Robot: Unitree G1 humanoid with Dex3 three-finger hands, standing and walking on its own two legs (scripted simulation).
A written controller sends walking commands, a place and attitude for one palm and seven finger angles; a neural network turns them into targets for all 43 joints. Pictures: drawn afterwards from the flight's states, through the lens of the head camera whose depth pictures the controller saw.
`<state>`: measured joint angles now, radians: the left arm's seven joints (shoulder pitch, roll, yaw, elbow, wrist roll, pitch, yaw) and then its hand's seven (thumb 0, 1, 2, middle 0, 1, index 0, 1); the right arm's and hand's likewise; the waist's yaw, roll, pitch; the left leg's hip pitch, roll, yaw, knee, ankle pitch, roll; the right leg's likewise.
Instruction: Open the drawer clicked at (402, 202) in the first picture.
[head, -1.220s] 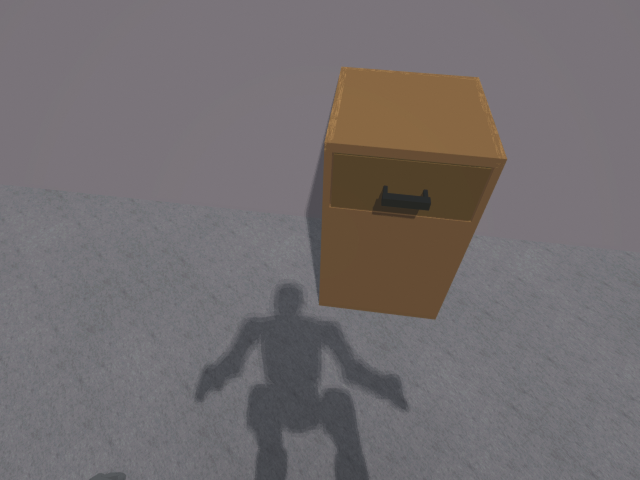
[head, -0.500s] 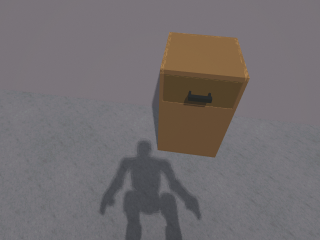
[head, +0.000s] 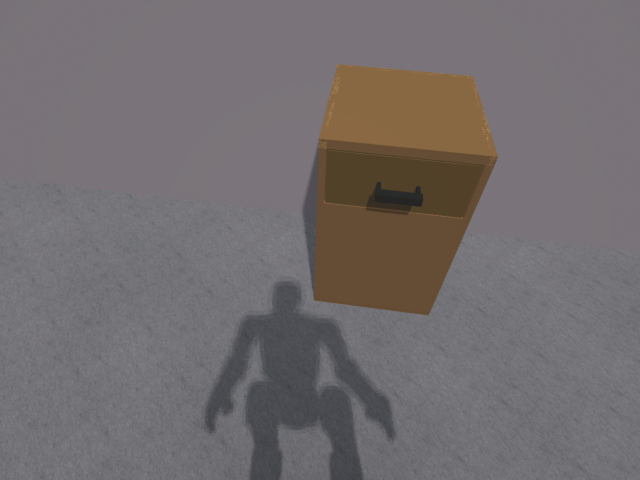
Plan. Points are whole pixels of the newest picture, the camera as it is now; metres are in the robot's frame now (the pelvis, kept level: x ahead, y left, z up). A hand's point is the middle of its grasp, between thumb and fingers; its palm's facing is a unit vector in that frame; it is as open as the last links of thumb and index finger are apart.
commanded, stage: look at it before walking up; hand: left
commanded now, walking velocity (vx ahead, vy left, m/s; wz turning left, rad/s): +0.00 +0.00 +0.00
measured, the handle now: (398, 192) +0.84 -0.16 -0.18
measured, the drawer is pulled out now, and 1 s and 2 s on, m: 0.00 0.00 0.00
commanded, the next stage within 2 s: walk to a spot facing it in 0.22 s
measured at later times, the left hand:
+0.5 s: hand out of the picture +0.03 +0.20 -0.18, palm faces -0.03 -0.97 -0.23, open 7.4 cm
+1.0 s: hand out of the picture +0.08 +0.18 -0.19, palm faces -0.16 -0.98 -0.14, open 7.4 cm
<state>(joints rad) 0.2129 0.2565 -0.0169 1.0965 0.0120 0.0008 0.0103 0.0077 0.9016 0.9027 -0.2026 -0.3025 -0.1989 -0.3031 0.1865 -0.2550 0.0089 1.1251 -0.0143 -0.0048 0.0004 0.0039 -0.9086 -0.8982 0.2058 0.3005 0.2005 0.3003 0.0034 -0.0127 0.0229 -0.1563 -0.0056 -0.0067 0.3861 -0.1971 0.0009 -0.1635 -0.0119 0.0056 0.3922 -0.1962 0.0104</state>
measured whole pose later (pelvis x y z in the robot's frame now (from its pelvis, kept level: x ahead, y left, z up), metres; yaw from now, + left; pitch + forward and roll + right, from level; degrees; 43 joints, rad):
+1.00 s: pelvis +0.04 +0.00 -0.01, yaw -12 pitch +0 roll -1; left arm 0.34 0.20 0.07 1.02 0.04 0.05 -0.03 0.01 0.90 0.90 -0.20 -0.30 -0.20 -0.30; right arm 0.29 -0.19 -0.03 1.00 -0.04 -0.05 -0.02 0.00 -0.91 -0.90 0.20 0.30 0.20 0.30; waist -0.01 -0.05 -0.03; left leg -0.21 0.04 0.10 0.54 -0.34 0.02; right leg -0.42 0.05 0.07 0.91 -0.38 -0.03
